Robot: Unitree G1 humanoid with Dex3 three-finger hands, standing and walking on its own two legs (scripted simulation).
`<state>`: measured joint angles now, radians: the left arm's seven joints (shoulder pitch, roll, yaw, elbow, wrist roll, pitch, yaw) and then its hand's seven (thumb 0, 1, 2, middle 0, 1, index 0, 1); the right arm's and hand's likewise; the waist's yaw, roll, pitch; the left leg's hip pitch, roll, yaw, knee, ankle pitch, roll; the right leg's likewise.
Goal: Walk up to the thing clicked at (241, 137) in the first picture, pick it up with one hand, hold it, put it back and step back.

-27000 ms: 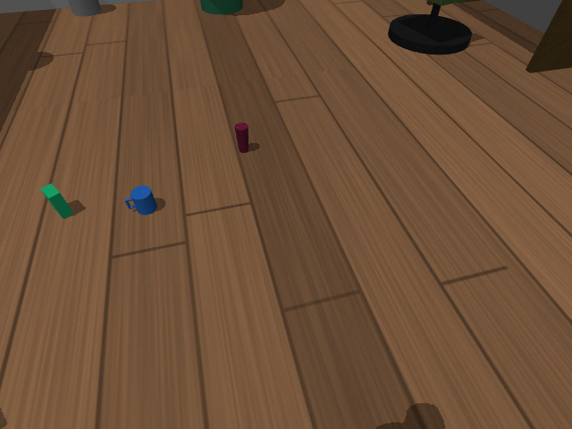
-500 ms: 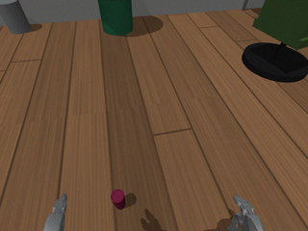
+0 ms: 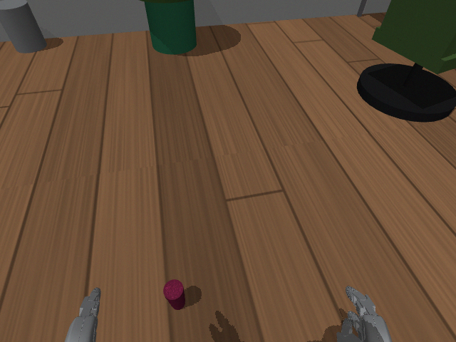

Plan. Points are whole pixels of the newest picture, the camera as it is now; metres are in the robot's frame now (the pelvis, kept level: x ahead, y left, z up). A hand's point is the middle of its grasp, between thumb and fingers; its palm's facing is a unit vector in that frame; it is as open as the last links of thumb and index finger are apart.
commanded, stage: home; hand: left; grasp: from the side
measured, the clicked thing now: (176, 296) +0.42 +0.19 -0.64
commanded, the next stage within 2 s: stand in 0.70 s
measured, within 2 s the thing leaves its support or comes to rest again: neither
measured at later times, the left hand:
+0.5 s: hand out of the picture +0.17 +0.18 -0.06, palm faces +0.10 -0.95 -0.28, open 17.5 cm
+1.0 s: hand (120, 341) +0.17 +0.18 -0.06, palm faces +0.09 -0.95 -0.28, open 15.4 cm
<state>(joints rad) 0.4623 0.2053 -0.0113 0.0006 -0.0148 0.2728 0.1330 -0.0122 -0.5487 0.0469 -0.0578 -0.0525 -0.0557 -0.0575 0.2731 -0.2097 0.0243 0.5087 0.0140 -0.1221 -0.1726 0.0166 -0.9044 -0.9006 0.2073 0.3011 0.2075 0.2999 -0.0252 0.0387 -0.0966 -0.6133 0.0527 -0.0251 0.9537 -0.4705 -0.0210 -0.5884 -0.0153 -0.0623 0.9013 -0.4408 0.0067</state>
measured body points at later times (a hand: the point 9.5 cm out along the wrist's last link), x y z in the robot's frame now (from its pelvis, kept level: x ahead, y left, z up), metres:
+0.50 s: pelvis +0.00 +0.00 +0.00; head +0.03 +0.01 +0.45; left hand +0.16 +0.23 -0.04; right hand +0.16 -0.24 -0.08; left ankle +0.01 +0.13 -0.69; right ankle +0.01 -0.13 -0.69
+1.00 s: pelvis +0.00 +0.00 +0.00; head +0.03 +0.00 +0.45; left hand +0.16 +0.23 -0.04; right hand +0.16 -0.24 -0.08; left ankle +0.01 +0.13 -0.69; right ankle +0.01 -0.13 -0.69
